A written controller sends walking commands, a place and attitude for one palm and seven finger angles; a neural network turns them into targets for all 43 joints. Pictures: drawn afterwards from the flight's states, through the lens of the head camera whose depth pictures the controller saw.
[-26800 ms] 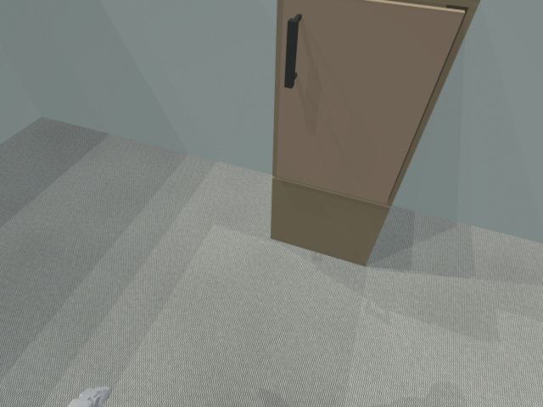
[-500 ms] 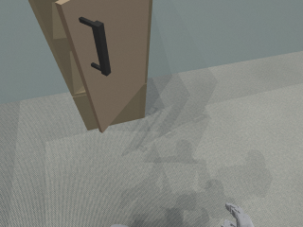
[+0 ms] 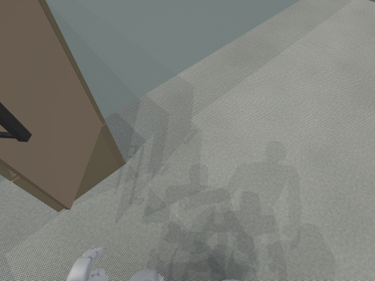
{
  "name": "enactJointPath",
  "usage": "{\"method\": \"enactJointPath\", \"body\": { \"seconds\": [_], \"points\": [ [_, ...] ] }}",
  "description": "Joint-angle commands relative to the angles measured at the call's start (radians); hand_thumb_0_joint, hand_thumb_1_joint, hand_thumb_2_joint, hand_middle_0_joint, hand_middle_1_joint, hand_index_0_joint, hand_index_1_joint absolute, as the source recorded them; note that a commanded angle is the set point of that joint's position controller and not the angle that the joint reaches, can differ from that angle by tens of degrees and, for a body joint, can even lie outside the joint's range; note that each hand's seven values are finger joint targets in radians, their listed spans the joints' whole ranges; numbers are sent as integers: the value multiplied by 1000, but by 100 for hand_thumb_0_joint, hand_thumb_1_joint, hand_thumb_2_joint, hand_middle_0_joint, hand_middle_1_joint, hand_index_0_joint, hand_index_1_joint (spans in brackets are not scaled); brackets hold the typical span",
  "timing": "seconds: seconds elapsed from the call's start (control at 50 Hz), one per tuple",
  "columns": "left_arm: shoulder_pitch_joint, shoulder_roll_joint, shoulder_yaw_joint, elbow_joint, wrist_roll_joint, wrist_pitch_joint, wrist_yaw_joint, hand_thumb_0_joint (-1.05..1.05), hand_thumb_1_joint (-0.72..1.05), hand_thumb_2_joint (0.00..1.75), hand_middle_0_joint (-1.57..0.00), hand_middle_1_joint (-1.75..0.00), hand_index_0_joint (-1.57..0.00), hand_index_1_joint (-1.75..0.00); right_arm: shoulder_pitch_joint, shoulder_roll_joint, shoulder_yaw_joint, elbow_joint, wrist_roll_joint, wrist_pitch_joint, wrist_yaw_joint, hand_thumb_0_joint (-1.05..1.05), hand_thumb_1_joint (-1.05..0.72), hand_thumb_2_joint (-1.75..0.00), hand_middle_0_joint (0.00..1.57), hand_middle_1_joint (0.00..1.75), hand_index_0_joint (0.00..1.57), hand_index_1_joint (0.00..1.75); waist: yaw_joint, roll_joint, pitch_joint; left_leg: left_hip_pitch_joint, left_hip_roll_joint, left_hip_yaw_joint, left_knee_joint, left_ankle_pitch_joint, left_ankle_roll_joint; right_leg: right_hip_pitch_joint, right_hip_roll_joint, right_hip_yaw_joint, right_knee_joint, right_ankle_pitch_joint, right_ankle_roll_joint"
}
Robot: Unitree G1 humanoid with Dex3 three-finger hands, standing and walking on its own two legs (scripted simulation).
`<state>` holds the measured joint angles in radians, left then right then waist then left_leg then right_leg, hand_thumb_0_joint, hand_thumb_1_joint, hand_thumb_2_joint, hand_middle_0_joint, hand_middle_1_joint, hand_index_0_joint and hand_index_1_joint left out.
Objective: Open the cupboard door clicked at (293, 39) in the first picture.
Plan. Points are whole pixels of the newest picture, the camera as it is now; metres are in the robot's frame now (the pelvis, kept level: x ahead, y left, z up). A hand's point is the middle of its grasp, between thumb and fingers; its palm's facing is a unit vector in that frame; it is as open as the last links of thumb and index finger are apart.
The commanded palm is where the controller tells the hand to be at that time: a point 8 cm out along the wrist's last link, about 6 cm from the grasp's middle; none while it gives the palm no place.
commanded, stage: walk to a spot facing it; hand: left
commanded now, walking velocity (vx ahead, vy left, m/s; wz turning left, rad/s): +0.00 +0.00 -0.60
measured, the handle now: out of the picture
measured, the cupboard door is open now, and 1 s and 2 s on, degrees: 43 43 43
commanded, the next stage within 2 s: none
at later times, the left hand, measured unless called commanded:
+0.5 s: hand (109, 265) +0.17 +0.20 -0.16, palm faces -0.23 -0.96 -0.19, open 7.4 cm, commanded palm none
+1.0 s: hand (153, 232) +0.25 +0.10 -0.16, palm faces -0.48 -0.86 -0.17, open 7.4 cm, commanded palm none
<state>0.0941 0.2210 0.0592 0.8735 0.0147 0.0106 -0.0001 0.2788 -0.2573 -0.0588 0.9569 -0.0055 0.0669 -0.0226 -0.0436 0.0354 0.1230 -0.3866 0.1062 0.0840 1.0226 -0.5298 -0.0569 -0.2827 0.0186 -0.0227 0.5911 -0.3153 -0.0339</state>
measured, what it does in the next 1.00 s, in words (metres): walks ahead, turning right: left foot, then right foot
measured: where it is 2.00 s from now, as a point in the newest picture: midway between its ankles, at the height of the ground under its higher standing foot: (263, 214)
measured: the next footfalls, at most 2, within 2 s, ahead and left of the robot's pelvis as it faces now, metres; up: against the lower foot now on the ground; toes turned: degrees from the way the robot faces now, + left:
left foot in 0.28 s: +0.09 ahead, +0.14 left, +0.00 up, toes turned -8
right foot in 0.66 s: +0.05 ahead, -0.13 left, +0.00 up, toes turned -30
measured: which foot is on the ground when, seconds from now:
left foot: up 0.00-0.26, down 0.28-0.66, up 0.68-1.00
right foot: down 0.00-0.28, up 0.30-0.64, down 0.66-1.00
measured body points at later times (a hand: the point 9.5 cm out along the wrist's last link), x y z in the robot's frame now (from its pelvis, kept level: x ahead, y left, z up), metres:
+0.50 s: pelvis +0.04 +0.03 +0.01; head +0.10 +0.04 +0.46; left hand +0.18 +0.26 -0.14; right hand +0.02 -0.22 -0.12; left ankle +0.05 +0.14 -0.73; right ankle -0.03 -0.10 -0.65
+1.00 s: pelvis +0.15 -0.06 +0.01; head +0.20 -0.07 +0.46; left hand +0.28 +0.15 -0.15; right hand +0.11 -0.33 -0.12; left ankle +0.30 +0.01 -0.70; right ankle +0.01 -0.11 -0.73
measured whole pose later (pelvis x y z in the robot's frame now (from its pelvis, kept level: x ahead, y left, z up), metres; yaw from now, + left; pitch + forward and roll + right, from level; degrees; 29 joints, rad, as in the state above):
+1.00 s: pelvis +0.15 -0.06 +0.01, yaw -33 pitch +1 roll +0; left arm 0.33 0.19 0.07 1.01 0.02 -0.03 -0.02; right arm 0.14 -0.22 -0.06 0.90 -0.01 -0.01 0.02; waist 0.02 -0.03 0.07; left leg -0.49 0.07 0.05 0.71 -0.27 -0.06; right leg -0.06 0.03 0.06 0.39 -0.34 -0.02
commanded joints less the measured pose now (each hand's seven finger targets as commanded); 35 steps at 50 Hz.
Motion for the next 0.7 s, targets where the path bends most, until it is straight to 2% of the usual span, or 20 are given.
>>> {"method": "enactJointPath", "body": {
  "seconds": [0.0,0.04,0.1,0.16,0.22,0.24,0.26,0.28,0.3,0.32,0.36,0.4,0.44,0.54,0.58,0.6,0.62,0.64,0.66,0.68],
  "points": [
    [57,192,49,-45,3,7,29,0,90,90,-20,-30,-20,-30,-45,-59,-18,-111,-3,-26,4,0,-90,-90,20,30,20,30,44,-223,-131,-151,-3,-70,109,104,-26,138,-240,259,-241,437,-141],
    [46,197,51,-53,8,5,22,0,90,90,-20,-30,-20,-30,-39,-47,-20,-105,-5,-21,7,0,-90,-90,20,30,20,30,29,-163,-111,-88,-25,-57,46,129,-28,43,-224,275,-263,311,-138],
    [50,208,56,-54,15,7,13,0,90,90,-20,-30,-20,-30,-49,-34,-22,-114,-4,-26,9,0,-90,-90,20,30,20,30,34,-158,-96,-32,-52,-43,-83,131,-23,-6,-205,315,-277,181,-138],
    [63,210,62,-47,15,8,8,0,90,90,-20,-30,-20,-30,-65,-33,-21,-129,0,-43,3,0,-90,-90,20,30,20,30,40,-207,-106,7,-78,-44,-243,115,-13,20,-197,361,-240,241,-138],
    [35,174,58,-51,2,12,9,0,90,90,-20,-30,-20,-30,32,-51,-20,-99,3,-67,-14,0,-90,-90,20,30,20,30,-11,-172,-164,221,-74,-57,-540,283,1,-45,-141,352,-125,301,-66],
    [52,117,48,-64,-8,16,7,0,90,90,-20,-30,-20,-30,69,-117,-29,-88,-5,-81,-21,0,-90,-90,20,30,20,30,-16,15,-201,337,85,-224,-678,323,51,-153,-38,265,2,154,-10],
    [93,68,38,-74,-15,16,-1,0,90,90,-20,-30,-20,-30,79,-210,-45,-99,-19,-85,-25,0,-90,-90,20,30,20,30,-2,291,-228,417,339,-477,-727,510,163,-290,65,90,250,-267,57],
    [63,103,39,-77,-3,15,-1,0,90,90,-20,-30,-20,-30,89,-206,-41,-107,-23,-80,-28,0,-90,-90,20,30,20,30,-18,214,-222,369,398,-481,-702,611,230,-283,12,97,438,-328,62],
    [75,95,46,-90,-1,14,-9,0,90,90,-20,-30,-20,-30,46,-195,-34,-140,-33,-78,-33,0,-90,-90,20,30,20,30,6,123,-192,266,389,-429,-710,595,256,-262,-20,86,524,-294,70],
    [56,94,54,-59,16,17,-14,0,90,90,-20,-30,-20,-30,26,-146,-22,-124,-36,-88,-32,0,-90,-90,20,30,20,30,22,163,-156,270,293,-358,-699,745,210,-293,-12,82,575,-235,78],
    [67,81,52,-48,9,23,-25,0,90,90,-20,-30,-20,-30,6,-118,-10,-132,-32,-86,-34,0,-90,-90,20,30,20,30,36,173,-145,293,230,-183,-652,899,168,-303,-37,49,602,-169,90],
    [68,68,46,-44,5,29,-33,0,90,90,-20,-30,-20,-30,16,-110,-10,-125,-28,-85,-35,0,-90,-90,20,30,20,30,33,151,-164,338,194,-92,-636,933,150,-296,-41,11,563,-128,96],
    [49,53,40,-51,4,29,-40,0,90,90,-20,-30,-20,-30,50,-114,-15,-113,-28,-86,-29,0,-90,-90,20,30,20,30,19,148,-189,364,202,-65,-654,780,149,-272,-55,-16,456,-107,96],
    [-38,49,28,-73,10,11,-61,0,90,90,-20,-30,-20,-30,84,-148,-31,-84,-35,-84,-9,0,-90,-90,20,30,20,30,-20,175,-124,315,249,-46,-704,361,156,-178,-55,-88,144,-150,68],
    [2,60,31,-58,12,3,-62,0,90,90,-20,-30,-20,-30,74,-154,-35,-81,-34,-83,0,0,-90,-90,20,30,20,30,2,142,-124,260,244,-7,-651,276,130,-54,-27,-119,5,-113,50],
    [88,73,40,-25,13,-1,-59,0,90,90,-20,-30,-20,-30,41,-153,-35,-85,-31,-81,3,0,-90,-90,20,30,20,30,54,95,-136,165,216,31,-550,205,100,99,-10,-132,-88,-31,32],
    [227,140,60,21,18,-10,-48,0,90,90,-20,-30,-20,-30,-5,-122,-30,-103,-18,-83,11,0,-90,-90,20,30,20,30,131,-71,-169,-21,147,109,-350,151,59,329,-82,-10,-189,-94,-12],
    [359,280,93,59,22,-24,-26,0,90,90,-20,-30,-20,-30,-107,-32,-5,-169,0,-86,23,0,-90,-90,20,30,20,30,208,-466,-158,-354,-22,181,-15,-154,-2,491,-372,497,-348,-196,-144],
    [397,306,95,64,2,-22,-5,0,90,90,-20,-30,-20,-30,-203,-85,-5,-207,-13,-82,22,0,-90,-90,20,30,20,30,230,-392,-104,-457,-21,-9,133,-159,3,419,-446,639,-408,-187,-221],
    [347,251,90,54,2,-25,6,0,90,90,-20,-30,-20,-30,-224,-89,-16,-203,-12,-83,29,0,-90,-90,20,30,20,30,196,-256,-41,-480,22,-73,166,-25,11,376,-412,563,-409,-240,-235]
  ]
}}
